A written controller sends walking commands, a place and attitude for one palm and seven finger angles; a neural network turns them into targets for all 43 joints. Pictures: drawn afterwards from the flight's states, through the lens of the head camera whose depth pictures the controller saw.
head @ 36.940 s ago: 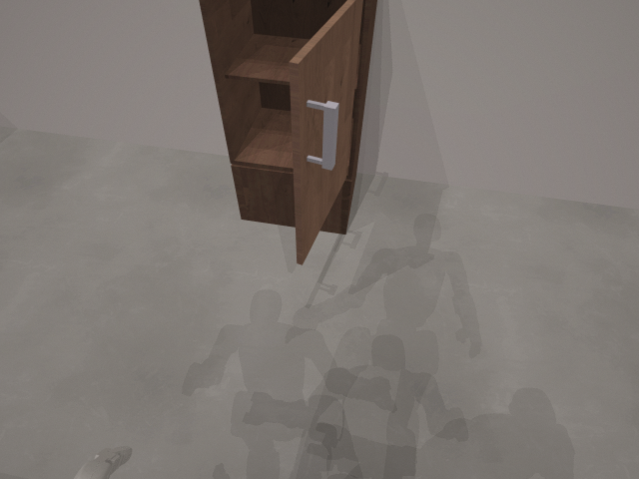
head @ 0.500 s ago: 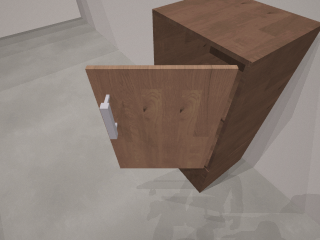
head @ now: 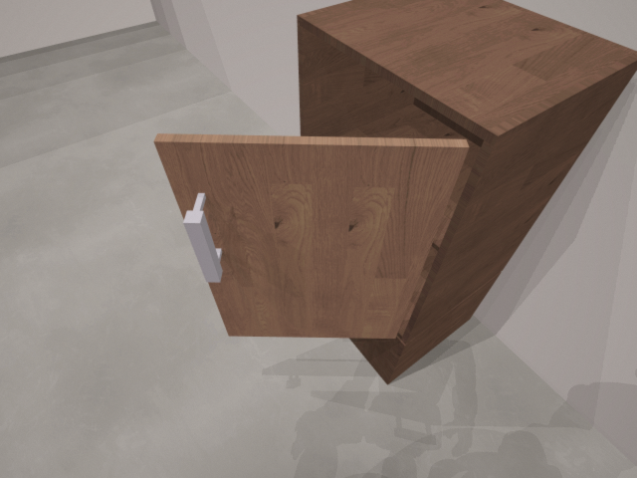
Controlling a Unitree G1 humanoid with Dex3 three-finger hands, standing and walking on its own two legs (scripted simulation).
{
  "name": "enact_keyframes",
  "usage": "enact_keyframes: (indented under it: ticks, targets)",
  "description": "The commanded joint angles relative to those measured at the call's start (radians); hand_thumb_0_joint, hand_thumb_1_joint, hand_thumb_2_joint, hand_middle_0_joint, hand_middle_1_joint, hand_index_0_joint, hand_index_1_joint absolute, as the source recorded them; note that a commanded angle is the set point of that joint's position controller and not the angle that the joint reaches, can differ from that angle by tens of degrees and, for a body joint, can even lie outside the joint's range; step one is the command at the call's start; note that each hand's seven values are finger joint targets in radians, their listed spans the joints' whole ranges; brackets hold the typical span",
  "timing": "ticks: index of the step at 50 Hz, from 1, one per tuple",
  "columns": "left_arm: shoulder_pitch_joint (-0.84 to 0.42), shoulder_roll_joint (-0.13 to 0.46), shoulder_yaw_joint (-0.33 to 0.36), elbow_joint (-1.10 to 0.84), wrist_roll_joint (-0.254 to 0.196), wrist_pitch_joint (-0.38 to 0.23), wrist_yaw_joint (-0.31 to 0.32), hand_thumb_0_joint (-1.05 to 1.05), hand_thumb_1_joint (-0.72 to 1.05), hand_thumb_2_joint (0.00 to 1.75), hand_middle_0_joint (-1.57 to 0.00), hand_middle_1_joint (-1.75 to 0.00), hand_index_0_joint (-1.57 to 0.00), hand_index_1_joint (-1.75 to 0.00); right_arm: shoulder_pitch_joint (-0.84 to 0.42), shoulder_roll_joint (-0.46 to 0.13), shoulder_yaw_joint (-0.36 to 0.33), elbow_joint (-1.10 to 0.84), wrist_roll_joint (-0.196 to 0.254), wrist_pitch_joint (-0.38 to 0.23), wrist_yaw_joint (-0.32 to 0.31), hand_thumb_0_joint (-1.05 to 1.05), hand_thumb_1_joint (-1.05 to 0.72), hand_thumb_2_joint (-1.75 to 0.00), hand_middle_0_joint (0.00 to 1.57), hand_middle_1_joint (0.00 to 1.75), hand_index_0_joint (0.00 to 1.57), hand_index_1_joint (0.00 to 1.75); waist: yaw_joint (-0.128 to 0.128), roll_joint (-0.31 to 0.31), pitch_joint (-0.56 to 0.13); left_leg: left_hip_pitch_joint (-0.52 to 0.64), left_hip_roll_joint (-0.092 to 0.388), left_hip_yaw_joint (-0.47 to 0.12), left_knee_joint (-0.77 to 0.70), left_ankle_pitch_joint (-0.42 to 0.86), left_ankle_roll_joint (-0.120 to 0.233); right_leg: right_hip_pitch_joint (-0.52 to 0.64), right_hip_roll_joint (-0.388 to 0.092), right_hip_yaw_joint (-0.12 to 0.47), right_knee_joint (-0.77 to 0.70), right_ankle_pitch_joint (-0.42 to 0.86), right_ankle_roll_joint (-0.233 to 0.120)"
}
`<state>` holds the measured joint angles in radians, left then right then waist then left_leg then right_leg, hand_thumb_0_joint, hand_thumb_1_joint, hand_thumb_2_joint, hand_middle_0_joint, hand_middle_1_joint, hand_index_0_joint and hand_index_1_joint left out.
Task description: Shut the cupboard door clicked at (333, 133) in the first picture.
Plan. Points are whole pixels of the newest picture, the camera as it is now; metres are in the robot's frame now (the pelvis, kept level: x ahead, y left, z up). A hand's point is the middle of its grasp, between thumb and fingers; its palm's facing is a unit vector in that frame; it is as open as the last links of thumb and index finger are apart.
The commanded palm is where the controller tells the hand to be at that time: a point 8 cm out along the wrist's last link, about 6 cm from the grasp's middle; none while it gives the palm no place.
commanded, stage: look again from close up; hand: left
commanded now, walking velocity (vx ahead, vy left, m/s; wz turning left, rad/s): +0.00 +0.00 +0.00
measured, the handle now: (207, 239) +0.46 +0.21 -0.01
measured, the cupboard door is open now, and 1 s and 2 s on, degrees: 53 53 53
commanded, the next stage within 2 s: raise the hand and make a fist in 0.30 s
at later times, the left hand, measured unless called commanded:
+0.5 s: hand out of the picture +0.13 +0.18 -0.11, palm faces +0.22 -0.95 -0.22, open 7.3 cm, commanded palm +0.11 +0.22 -0.07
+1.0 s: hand (178, 470) +0.14 +0.17 -0.03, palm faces +0.07 -1.00 -0.05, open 5.3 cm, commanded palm +0.12 +0.22 -0.05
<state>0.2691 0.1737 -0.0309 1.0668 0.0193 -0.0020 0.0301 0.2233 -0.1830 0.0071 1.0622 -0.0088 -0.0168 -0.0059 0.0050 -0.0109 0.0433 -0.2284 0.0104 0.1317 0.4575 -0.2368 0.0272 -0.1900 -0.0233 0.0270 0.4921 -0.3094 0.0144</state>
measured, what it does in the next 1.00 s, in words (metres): lowers itself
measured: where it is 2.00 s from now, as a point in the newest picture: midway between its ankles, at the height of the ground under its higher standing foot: outside the picture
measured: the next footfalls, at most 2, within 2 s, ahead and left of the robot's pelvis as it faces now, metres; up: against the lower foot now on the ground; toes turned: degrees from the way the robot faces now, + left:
none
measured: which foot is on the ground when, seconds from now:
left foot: down 0.00-1.00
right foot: down 0.00-1.00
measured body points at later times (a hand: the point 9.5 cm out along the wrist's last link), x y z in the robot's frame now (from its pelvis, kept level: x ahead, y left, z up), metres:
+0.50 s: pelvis +0.02 -0.02 -0.01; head +0.05 -0.02 +0.44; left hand +0.12 +0.23 -0.09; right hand +0.08 -0.26 -0.15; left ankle +0.01 +0.10 -0.74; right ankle -0.03 -0.13 -0.73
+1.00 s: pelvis -0.05 -0.04 -0.11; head +0.01 -0.03 +0.33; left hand +0.13 +0.23 -0.03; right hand +0.19 -0.26 -0.17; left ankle +0.00 +0.11 -0.74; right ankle -0.03 -0.13 -0.74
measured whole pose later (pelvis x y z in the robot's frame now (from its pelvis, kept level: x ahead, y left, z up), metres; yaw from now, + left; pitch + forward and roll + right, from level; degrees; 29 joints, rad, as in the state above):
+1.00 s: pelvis -0.05 -0.04 -0.11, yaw +3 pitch +14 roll -2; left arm 0.36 0.22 0.20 0.04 -0.36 -0.59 -0.41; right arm 0.13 -0.25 -0.02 0.59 0.03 -0.28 -0.07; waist 0.07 0.03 -0.12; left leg -1.01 0.03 -0.09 1.27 -0.50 -0.04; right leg -0.91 0.02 -0.11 1.26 -0.60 -0.06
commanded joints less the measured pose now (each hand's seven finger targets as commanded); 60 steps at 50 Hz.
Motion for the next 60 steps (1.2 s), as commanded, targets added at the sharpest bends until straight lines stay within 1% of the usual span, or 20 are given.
enact_keyframes:
  ticks: [1,19,20,21,22,23,24,25,28,29,31,33,36,38,41,46,49,53,58,60]
  targets:
    - [0.038,0.134,0.03,-0.026,-0.004,-0.02,0.007,0.0,0.9,0.9,-0.2,-0.3,-0.2,-0.3,0.031,-0.105,-0.024,-0.029,0.0,-0.015,-0.013,0.0,-0.9,-0.9,0.2,0.3,0.2,0.3,-0.006,0.009,-0.031,0.088,0.102,-0.122,-0.067,0.146,0.01,-0.065,-0.076,0.071,-0.086,0.206,-0.043]
    - [0.028,0.124,0.038,0.0,-0.005,-0.023,0.01,0.0,0.9,0.9,-0.2,-0.3,-0.2,-0.3,0.029,-0.096,-0.022,0.016,-0.003,-0.014,-0.024,0.0,-0.9,-0.9,0.2,0.3,0.2,0.3,-0.002,0.003,-0.05,0.128,0.111,-0.108,-0.054,0.263,0.0,-0.008,-0.078,0.056,-0.086,0.354,-0.046]
    - [0.106,0.118,0.04,0.018,0.005,-0.034,0.049,0.0,0.9,0.9,-0.2,-0.3,-0.2,-0.3,-0.02,-0.129,-0.032,-0.054,0.007,-0.012,-0.016,0.0,-0.9,-0.9,0.2,0.3,0.2,0.3,0.01,-0.007,0.0,0.042,0.13,-0.088,0.147,0.302,-0.025,-0.033,-0.128,0.103,-0.112,0.572,-0.015]
    - [-0.775,0.738,0.503,-1.615,-0.122,-0.324,0.063,0.0,0.9,0.9,-0.2,-0.3,-0.2,-0.3,0.1,-0.311,-0.069,-0.308,0.027,-0.212,-0.11,0.0,-0.9,-0.9,0.2,0.3,0.2,0.3,-0.127,0.068,-0.407,0.371,0.069,-0.138,0.153,0.495,0.008,-0.031,-0.023,-0.04,0.159,0.59,-0.024]
    - [-0.012,0.18,0.072,-1.197,-0.14,-0.222,0.064,0.0,0.9,0.9,-0.22,-0.32,-0.22,-0.32,0.021,-0.19,-0.007,-0.306,0.085,-0.298,-0.138,0.0,-0.9,-0.9,0.2,0.3,0.2,0.3,-0.039,0.439,-0.488,0.453,0.046,-0.166,0.127,0.641,-0.003,-0.138,0.034,-0.091,0.316,0.312,-0.02]
    - [0.012,0.177,0.132,-1.2,-0.19,-0.178,0.107,0.0,0.9,0.9,-0.24,-0.34,-0.24,-0.34,0.004,-0.181,-0.011,-0.272,0.065,-0.325,-0.13,0.0,-0.9,-0.9,0.2,0.3,0.2,0.3,0.004,0.349,-0.467,0.403,0.078,-0.184,0.082,0.757,-0.042,-0.139,0.03,-0.117,0.277,0.097,-0.028]
    - [0.221,-0.11,-0.027,-0.983,-0.18,-0.078,0.08,0.0,0.9,0.9,-0.25,-0.36,-0.25,-0.36,0.004,-0.129,-0.027,-0.269,0.058,-0.33,-0.085,0.0,-0.9,-0.9,0.2,0.3,0.2,0.3,-0.044,0.237,-0.283,0.255,0.081,-0.18,0.001,0.685,-0.023,-0.25,0.02,-0.114,0.189,0.037,-0.013]
    - [-0.001,0.009,0.05,-1.155,-0.182,-0.113,0.074,0.0,0.9,0.9,-0.27,-0.38,-0.27,-0.38,0.025,-0.181,-0.073,-0.334,0.052,-0.334,-0.055,0.0,-0.9,-0.9,0.2,0.3,0.2,0.3,-0.043,0.146,-0.196,0.125,0.07,-0.175,0.074,0.502,-0.031,-0.227,0.007,-0.098,0.123,0.129,-0.021]
    - [0.255,0.01,0.139,-0.837,-0.192,-0.242,-0.027,0.0,0.9,0.9,-0.33,-0.44,-0.33,-0.44,-0.036,-0.171,-0.088,-0.413,0.037,-0.332,-0.037,0.0,-0.9,-0.9,0.2,0.3,0.2,0.3,-0.013,-0.174,0.047,-0.236,-0.011,-0.146,0.203,0.108,-0.032,-0.343,-0.005,-0.101,0.094,0.131,-0.021]
    - [0.334,-0.015,0.153,-0.769,-0.209,-0.312,-0.079,0.0,0.9,0.9,-0.35,-0.46,-0.35,-0.46,-0.049,-0.162,-0.085,-0.436,0.031,-0.324,-0.027,0.0,-0.9,-0.9,0.2,0.3,0.2,0.3,0.004,-0.318,0.055,-0.326,-0.015,-0.151,0.255,0.087,-0.034,-0.381,-0.01,-0.091,0.15,0.19,-0.008]
    - [0.437,0.009,0.225,-0.768,-0.254,-0.468,-0.221,0.0,0.9,0.9,-0.38,-0.5,-0.38,-0.5,-0.064,-0.169,-0.102,-0.465,0.016,-0.308,-0.011,0.0,-0.9,-0.9,0.2,0.3,0.2,0.3,0.05,-0.433,-0.106,-0.434,-0.035,-0.131,0.369,0.128,-0.045,-0.327,-0.024,-0.058,0.309,0.525,0.021]
    - [0.422,0.088,0.301,-0.732,-0.277,-0.593,-0.358,0.0,0.9,0.9,-0.42,-0.54,-0.42,-0.54,-0.072,-0.17,-0.113,-0.498,0.021,-0.305,0.006,0.0,-0.9,-0.9,0.2,0.3,0.2,0.3,0.074,-0.326,-0.23,-0.504,-0.05,-0.115,0.453,0.121,-0.057,-0.297,-0.045,-0.002,0.42,0.64,0.019]
    - [0.27,0.202,0.388,-0.906,-0.31,-0.662,-0.456,0.0,0.9,0.9,-0.47,-0.6,-0.47,-0.6,-0.104,-0.17,-0.116,-0.585,0.022,-0.294,0.01,0.0,-0.9,-0.9,0.2,0.3,0.2,0.3,0.097,0.046,-0.375,-0.538,-0.07,-0.079,0.545,0.045,-0.044,-0.36,-0.046,0.079,0.451,0.337,-0.008]
    - [0.117,0.269,0.435,-1.084,-0.339,-0.678,-0.436,0.0,0.9,0.9,-0.51,-0.64,-0.51,-0.64,-0.105,-0.161,-0.111,-0.615,0.019,-0.293,-0.001,0.0,-0.9,-0.9,0.2,0.3,0.2,0.3,0.08,0.151,-0.448,-0.549,-0.059,-0.093,0.607,0.02,-0.033,-0.407,-0.036,0.122,0.452,0.178,-0.012]
    - [-0.023,0.212,0.383,-1.288,-0.377,-0.735,-0.389,0.0,0.9,0.9,-0.57,-0.7,-0.57,-0.7,-0.091,-0.143,-0.103,-0.627,0.018,-0.305,-0.023,0.0,-0.9,-0.9,0.2,0.3,0.2,0.3,0.007,0.096,-0.488,-0.575,-0.034,-0.117,0.696,-0.022,-0.016,-0.471,-0.033,0.171,0.436,0.091,0.016]
    - [-0.114,0.145,0.194,-1.301,-0.378,-0.707,-0.447,0.0,0.9,0.9,-0.66,-0.8,-0.66,-0.8,-0.06,-0.183,-0.084,-0.606,0.031,-0.324,-0.078,0.0,-0.9,-0.9,0.2,0.3,0.2,0.3,-0.086,0.032,-0.337,-0.628,-0.001,-0.157,0.73,-0.149,0.009,-0.659,0.01,0.119,0.412,-0.169,-0.005]
    - [-0.056,0.155,0.165,-1.141,-0.366,-0.528,-0.493,0.0,0.9,0.9,-0.71,-0.86,-0.71,-0.86,-0.039,-0.196,-0.075,-0.625,0.055,-0.31,-0.104,0.0,-0.9,-0.9,0.2,0.3,0.2,0.3,-0.072,-0.025,-0.283,-0.674,-0.003,-0.16,0.688,-0.211,0.015,-0.643,0.011,0.122,0.351,-0.32,-0.001]
    - [0.107,0.259,0.331,-1.117,-0.358,-0.287,-0.435,0.0,0.9,0.9,-0.79,-0.94,-0.79,-0.94,-0.077,-0.174,-0.076,-0.698,0.067,-0.269,-0.104,0.0,-0.9,-0.9,0.2,0.3,0.2,0.3,0.048,-0.028,-0.36,-0.645,-0.02,-0.156,0.596,-0.188,0.009,-0.506,0.001,0.1,0.325,-0.372,-0.009]
    - [0.127,0.208,0.389,-1.343,-0.355,-0.352,-0.21,0.0,0.9,0.9,-0.88,-1.04,-0.88,-1.04,-0.089,-0.12,-0.066,-0.71,0.044,-0.257,-0.078,0.0,-0.9,-0.9,0.2,0.3,0.2,0.3,0.088,0.023,-0.394,-0.541,-0.009,-0.173,0.509,-0.096,-0.007,-0.496,0.041,-0.035,0.424,-0.185,-0.035]
    - [0.126,0.155,0.315,-1.342,-0.322,-0.425,-0.169,0.0,0.9,0.9,-0.92,-1.08,-0.92,-1.08,-0.065,-0.128,-0.063,-0.692,0.03,-0.265,-0.066,0.0,-0.9,-0.9,0.2,0.3,0.2,0.3,0.049,0.03,-0.359,-0.518,-0.006,-0.182,0.499,-0.098,-0.008,-0.573,0.049,-0.079,0.463,-0.142,-0.037]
